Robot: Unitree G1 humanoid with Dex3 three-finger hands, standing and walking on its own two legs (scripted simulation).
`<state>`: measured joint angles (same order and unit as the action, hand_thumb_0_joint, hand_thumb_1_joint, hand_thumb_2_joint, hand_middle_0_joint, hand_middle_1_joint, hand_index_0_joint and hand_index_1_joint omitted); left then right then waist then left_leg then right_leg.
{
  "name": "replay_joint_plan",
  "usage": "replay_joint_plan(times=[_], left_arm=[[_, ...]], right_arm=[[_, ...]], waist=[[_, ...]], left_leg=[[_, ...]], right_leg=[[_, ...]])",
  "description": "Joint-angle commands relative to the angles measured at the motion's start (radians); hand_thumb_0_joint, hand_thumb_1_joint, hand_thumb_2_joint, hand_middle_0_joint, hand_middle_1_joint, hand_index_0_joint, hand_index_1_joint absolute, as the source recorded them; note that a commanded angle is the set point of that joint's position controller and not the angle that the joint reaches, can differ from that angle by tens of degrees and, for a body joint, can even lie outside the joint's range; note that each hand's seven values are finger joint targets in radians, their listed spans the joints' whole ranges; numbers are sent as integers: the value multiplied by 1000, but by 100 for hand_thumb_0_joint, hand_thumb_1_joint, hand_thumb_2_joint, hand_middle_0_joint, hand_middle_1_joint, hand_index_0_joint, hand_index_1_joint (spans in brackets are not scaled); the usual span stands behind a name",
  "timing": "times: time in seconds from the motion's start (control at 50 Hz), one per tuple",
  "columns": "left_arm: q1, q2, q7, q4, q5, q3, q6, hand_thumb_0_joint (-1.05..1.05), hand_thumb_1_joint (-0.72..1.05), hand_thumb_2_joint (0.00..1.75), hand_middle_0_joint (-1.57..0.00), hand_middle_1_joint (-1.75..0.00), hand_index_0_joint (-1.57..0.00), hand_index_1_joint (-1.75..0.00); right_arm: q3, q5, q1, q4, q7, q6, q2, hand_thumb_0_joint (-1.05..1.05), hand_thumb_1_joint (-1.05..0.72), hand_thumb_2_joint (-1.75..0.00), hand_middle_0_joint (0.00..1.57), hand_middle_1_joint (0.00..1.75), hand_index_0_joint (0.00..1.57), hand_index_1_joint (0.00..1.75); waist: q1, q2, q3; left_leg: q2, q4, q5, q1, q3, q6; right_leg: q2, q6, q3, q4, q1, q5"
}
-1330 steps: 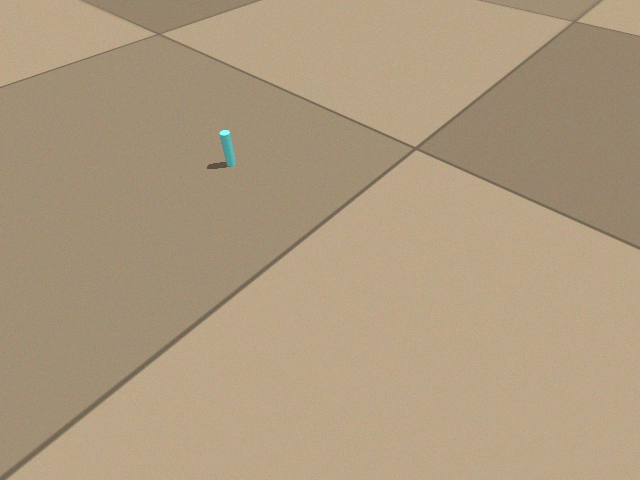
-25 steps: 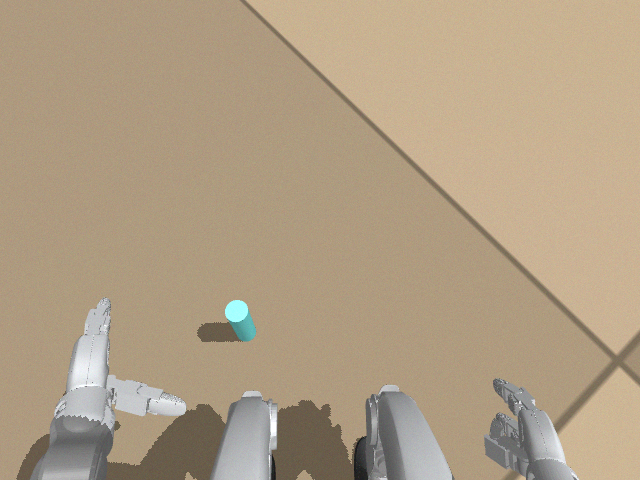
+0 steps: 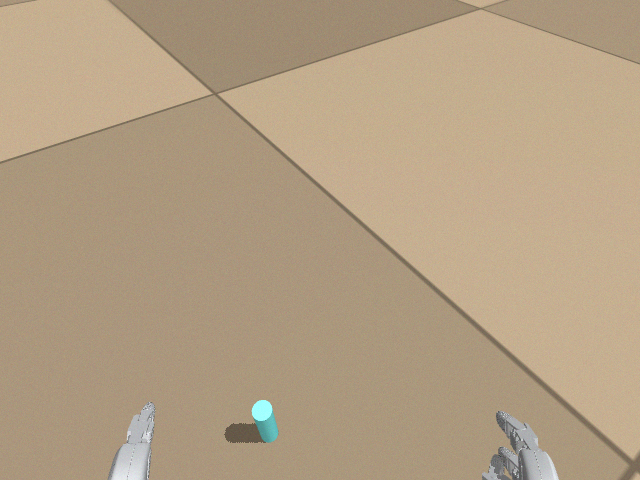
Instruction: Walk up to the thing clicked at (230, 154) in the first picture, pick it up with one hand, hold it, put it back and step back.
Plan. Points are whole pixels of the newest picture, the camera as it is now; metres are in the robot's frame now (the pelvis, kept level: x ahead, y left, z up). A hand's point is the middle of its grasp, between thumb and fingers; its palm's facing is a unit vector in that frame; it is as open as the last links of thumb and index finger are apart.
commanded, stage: home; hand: left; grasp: from the side
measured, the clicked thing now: (266, 422) +0.41 +0.16 -0.62
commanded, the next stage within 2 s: stand in 1.58 s
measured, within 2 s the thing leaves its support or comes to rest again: neither
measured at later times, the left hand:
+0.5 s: hand out of the picture +0.16 +0.17 -0.05, palm faces +0.11 -0.95 -0.29, open 17.6 cm
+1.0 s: hand out of the picture +0.16 +0.17 -0.05, palm faces +0.11 -0.95 -0.29, open 17.6 cm
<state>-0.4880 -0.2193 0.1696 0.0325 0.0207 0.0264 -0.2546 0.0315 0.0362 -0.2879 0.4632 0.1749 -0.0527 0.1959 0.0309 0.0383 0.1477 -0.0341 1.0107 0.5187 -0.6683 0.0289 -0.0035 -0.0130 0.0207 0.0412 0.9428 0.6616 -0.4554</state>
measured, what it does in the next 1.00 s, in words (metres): stands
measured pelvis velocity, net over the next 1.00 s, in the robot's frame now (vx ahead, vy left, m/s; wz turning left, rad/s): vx -0.01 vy -0.01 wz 0.01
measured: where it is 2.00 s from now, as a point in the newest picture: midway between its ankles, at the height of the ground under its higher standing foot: outside the picture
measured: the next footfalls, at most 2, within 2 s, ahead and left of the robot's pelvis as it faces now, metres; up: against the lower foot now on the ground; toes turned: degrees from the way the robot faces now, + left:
none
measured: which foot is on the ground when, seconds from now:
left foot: down 0.00-1.00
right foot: down 0.00-1.00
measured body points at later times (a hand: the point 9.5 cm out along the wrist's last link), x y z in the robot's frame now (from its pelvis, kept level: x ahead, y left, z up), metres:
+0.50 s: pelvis +0.00 -0.01 +0.01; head +0.02 +0.00 +0.46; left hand +0.16 +0.22 -0.03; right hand +0.16 -0.25 -0.07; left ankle -0.01 +0.12 -0.68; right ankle +0.01 -0.14 -0.68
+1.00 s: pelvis -0.01 -0.01 +0.01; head +0.02 -0.01 +0.46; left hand +0.15 +0.22 -0.03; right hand +0.16 -0.25 -0.06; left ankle -0.01 +0.12 -0.68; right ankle +0.01 -0.14 -0.68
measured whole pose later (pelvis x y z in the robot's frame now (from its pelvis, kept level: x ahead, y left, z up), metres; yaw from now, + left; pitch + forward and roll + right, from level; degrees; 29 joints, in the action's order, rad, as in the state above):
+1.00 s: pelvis -0.01 -0.01 +0.01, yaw +1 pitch +8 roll -2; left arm -0.47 -0.20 0.14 0.01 0.01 0.02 -0.26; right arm 0.02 0.02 -0.27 0.50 0.17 -0.13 0.21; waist 0.02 0.03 0.10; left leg -0.04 0.96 0.49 -0.61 0.04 -0.02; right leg -0.01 0.00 0.05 0.92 0.61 -0.44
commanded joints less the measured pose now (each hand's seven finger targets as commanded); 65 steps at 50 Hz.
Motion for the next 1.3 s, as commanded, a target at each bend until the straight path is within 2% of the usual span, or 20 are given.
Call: replay_joint_plan(times=[0.0,0.02,0.06,0.08,0.12,0.22,0.28,0.32,0.34,0.4,0.56,0.58,0.6,0.62,0.66,0.76,0.86,1.1,1.2,1.28], left_arm=[[40,-88,-2,195,-12,-56,42,0,-59,3,-5,-5,-4,-5],[65,-86,-3,190,-13,-57,43,0,-59,3,-4,-5,-4,-5],[16,-73,-8,135,-17,-58,43,0,-61,2,-4,-4,-4,-4],[53,-87,-10,191,-16,-66,48,0,-57,4,-5,-5,-5,-5],[69,-97,-10,215,-17,-68,50,0,-56,5,-5,-5,-5,-5],[30,-87,-12,179,-18,-72,41,0,-59,3,-4,-5,-4,-5],[23,-91,-11,185,-16,-77,40,0,-59,3,-5,-5,-4,-5],[27,-76,-15,161,-18,-64,42,0,-60,3,-4,-5,-4,-5],[31,-92,-14,192,-17,-77,42,0,-59,3,-5,-5,-4,-5],[19,-80,-14,168,-19,-67,39,0,-60,3,-4,-5,-4,-5],[52,-92,-15,180,-17,-73,44,0,-59,3,-5,-5,-5,-5],[14,-65,-19,110,-18,-64,37,0,-59,3,-4,-5,-4,-5],[60,-98,-17,187,-18,-79,44,0,-59,4,-5,-5,-5,-5],[71,-98,-16,184,-17,-82,47,0,-57,5,-5,-5,-5,-5],[12,-81,-20,142,-20,-71,40,0,-59,4,-5,-5,-5,-5],[34,-83,-20,158,-20,-73,43,0,-59,3,-4,-5,-4,-5],[48,-92,-19,162,-19,-76,45,0,-60,2,-4,-5,-4,-5],[29,-84,-24,157,-18,-75,44,0,-59,3,-4,-5,-4,-5],[36,-88,-23,169,-19,-75,47,0,-60,3,-4,-5,-4,-5],[50,-84,-21,174,-18,-72,46,0,-58,4,-5,-5,-5,-5]], right_arm=[[-57,-14,58,-144,12,-71,130,0,-90,-90,20,30,20,30],[-60,-14,67,-145,11,-77,134,0,-90,-90,20,30,20,30],[-54,-18,65,-143,9,-85,126,0,-90,-90,20,30,20,30],[-60,-19,64,-146,9,-91,130,0,-90,-90,20,30,20,30],[-58,-21,67,-143,9,-96,130,0,-90,-90,20,30,20,30],[-57,-24,68,-133,8,-108,130,0,-90,-90,20,30,20,30],[-54,-23,77,-131,6,-107,126,0,-90,-90,20,30,20,30],[-59,-23,76,-128,7,-110,132,0,-90,-90,20,30,20,30],[-58,-23,73,-131,7,-109,129,0,-90,-90,20,30,20,30],[-61,-24,67,-124,8,-112,132,0,-90,-90,20,30,20,30],[-61,-22,80,-128,8,-116,133,0,-90,-90,20,30,20,30],[-54,-22,77,-123,6,-117,126,0,-90,-90,20,30,20,30],[-59,-23,86,-126,5,-120,132,0,-90,-90,20,30,20,30],[-61,-24,81,-125,7,-121,133,0,-90,-90,20,30,20,30],[-62,-23,77,-127,8,-123,131,0,-90,-90,20,30,20,30],[-61,-25,71,-115,9,-126,130,0,-90,-90,20,30,20,30],[-59,-24,79,-115,11,-128,129,0,-90,-90,20,30,20,30],[-60,-25,83,-118,15,-136,131,0,-90,-90,20,30,20,30],[-60,-27,73,-113,16,-135,128,0,-90,-90,20,30,20,30],[-60,-25,78,-112,14,-138,131,0,-90,-90,20,30,20,30]], waist=[[11,11,32],[14,6,22],[6,9,14],[6,-1,34],[-1,34,61],[2,0,95],[-10,7,79],[-1,-13,56],[-9,10,95],[-4,4,91],[-8,9,47],[-6,-14,29],[-8,2,39],[-7,4,48],[-8,-15,61],[-5,-10,72],[-9,1,43],[-10,-22,46],[-7,0,67],[-10,0,45]], left_leg=[[14,-208,-248,82,0,1],[13,-214,-227,79,3,1],[20,-211,-219,76,-5,2],[21,-211,-220,89,-8,3],[26,-208,-236,105,-13,1],[25,-195,-301,120,-8,1],[28,-196,-289,107,-12,2],[27,-198,-275,107,-17,3],[29,-195,-291,115,-17,3],[24,-193,-335,126,-12,-1],[29,-207,-241,103,-21,5],[30,-214,-215,91,-19,6],[26,-221,-204,95,-14,5],[30,-217,-193,94,-16,6],[29,-207,-223,105,-23,8],[26,-202,-258,110,-19,5],[30,-214,-194,94,-23,7],[30,-205,-198,96,-27,10],[29,-199,-250,111,-25,5],[26,-215,-213,99,-16,4]], right_leg=[[40,-31,42,-138,-92,185],[38,-32,41,-140,-86,167],[37,-31,39,-150,-96,161],[36,-29,37,-153,-106,163],[32,-31,30,-155,-122,178],[35,-30,32,-151,-152,237],[31,-29,29,-160,-158,228],[32,-26,28,-166,-143,219],[30,-28,26,-163,-162,235],[34,-30,32,-151,-162,267],[29,-26,26,-180,-139,193],[32,-25,28,-181,-132,167],[32,-28,31,-181,-136,155],[30,-26,27,-184,-139,148],[29,-25,23,-185,-144,175],[31,-27,26,-169,-152,207],[28,-26,22,-186,-128,148],[25,-23,19,-189,-132,154],[28,-26,21,-170,-142,201],[30,-28,26,-173,-129,160]])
